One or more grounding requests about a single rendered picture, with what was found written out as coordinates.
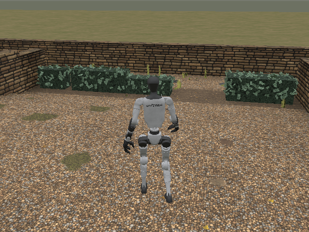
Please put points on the left robot hand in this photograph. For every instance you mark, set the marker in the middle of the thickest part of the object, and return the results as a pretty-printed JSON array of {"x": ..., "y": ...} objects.
[{"x": 126, "y": 147}]

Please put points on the robot left foot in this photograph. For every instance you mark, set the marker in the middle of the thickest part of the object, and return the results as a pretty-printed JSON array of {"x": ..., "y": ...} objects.
[{"x": 143, "y": 189}]

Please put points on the right robot upper arm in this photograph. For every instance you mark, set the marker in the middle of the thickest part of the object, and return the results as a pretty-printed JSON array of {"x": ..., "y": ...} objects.
[{"x": 171, "y": 108}]

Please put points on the right robot thigh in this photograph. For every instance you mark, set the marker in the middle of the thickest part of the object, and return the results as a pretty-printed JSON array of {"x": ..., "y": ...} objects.
[{"x": 165, "y": 146}]

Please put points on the right robot forearm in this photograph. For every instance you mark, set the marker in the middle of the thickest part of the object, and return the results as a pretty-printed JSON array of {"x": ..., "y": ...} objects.
[{"x": 175, "y": 124}]

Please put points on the right robot hand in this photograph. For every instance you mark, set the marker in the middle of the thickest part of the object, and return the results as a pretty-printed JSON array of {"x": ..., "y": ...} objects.
[{"x": 171, "y": 126}]

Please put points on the left robot upper arm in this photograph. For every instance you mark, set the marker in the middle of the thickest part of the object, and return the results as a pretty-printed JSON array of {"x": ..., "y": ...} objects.
[{"x": 136, "y": 110}]

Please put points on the left robot forearm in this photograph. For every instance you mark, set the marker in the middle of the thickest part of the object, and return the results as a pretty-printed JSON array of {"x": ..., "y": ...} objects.
[{"x": 130, "y": 131}]

